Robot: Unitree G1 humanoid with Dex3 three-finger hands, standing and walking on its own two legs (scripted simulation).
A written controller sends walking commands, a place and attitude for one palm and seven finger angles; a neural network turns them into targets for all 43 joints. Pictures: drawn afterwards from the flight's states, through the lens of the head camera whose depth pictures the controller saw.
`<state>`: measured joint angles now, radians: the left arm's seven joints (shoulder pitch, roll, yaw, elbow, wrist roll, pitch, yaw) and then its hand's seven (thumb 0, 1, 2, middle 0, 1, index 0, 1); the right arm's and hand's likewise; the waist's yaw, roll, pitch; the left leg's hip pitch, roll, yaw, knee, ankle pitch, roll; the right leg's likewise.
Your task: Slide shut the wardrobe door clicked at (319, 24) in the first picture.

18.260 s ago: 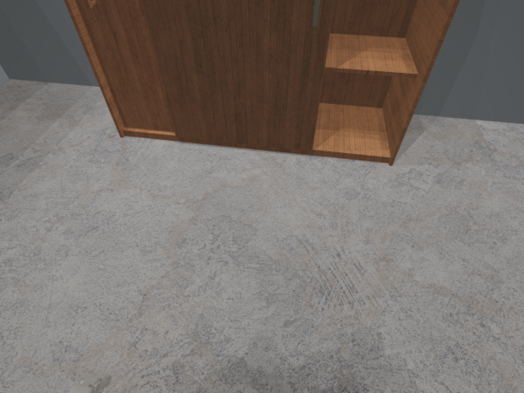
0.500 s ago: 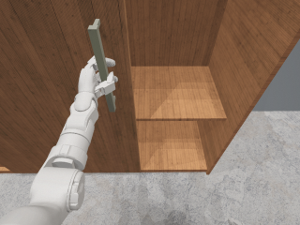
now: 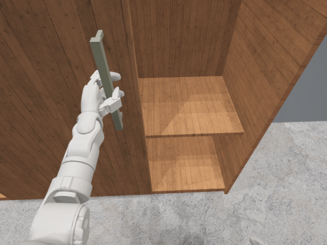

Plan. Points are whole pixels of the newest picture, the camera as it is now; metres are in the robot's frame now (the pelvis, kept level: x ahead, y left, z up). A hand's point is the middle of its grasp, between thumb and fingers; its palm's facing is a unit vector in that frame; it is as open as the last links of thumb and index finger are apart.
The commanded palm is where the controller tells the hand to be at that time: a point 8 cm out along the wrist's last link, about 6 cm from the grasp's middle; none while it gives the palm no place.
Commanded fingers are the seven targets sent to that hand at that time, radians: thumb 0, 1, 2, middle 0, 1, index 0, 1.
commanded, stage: tug the door sideways, standing still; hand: left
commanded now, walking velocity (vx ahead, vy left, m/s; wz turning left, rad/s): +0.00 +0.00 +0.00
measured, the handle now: (111, 87) +0.48 +0.15 +0.14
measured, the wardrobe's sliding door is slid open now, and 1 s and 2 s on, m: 0.45 0.44 0.40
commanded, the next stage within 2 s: step sideways, sliding the door along in 0.94 s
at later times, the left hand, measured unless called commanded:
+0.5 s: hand (119, 99) +0.44 +0.12 +0.14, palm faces +0.13 -0.99 -0.02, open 5.5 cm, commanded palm +0.41 +0.12 +0.14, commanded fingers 0.00 0.90 0.90 -0.45 -1.40 -0.45 -1.40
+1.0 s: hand (124, 99) +0.44 +0.11 +0.14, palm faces +0.11 -0.99 -0.04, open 5.6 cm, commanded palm +0.41 +0.10 +0.14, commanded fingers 0.00 0.90 0.90 -0.45 -1.40 -0.45 -1.40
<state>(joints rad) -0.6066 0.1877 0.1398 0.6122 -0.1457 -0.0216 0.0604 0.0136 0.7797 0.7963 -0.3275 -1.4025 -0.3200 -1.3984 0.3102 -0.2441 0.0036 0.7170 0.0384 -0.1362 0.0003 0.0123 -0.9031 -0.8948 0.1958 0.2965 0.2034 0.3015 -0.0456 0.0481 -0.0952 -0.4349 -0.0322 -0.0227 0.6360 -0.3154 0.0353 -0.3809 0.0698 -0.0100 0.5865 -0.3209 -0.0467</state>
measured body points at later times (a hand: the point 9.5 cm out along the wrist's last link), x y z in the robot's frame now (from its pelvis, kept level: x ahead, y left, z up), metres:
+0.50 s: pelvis -0.01 +0.00 +0.00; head +0.03 +0.00 +0.45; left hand +0.42 +0.17 +0.14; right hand +0.11 -0.23 -0.13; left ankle +0.00 +0.09 -0.73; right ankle -0.02 -0.09 -0.73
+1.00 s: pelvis -0.01 +0.00 -0.01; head +0.02 +0.00 +0.44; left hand +0.42 +0.16 +0.14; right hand +0.09 -0.23 -0.13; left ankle +0.00 +0.09 -0.73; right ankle -0.02 -0.09 -0.73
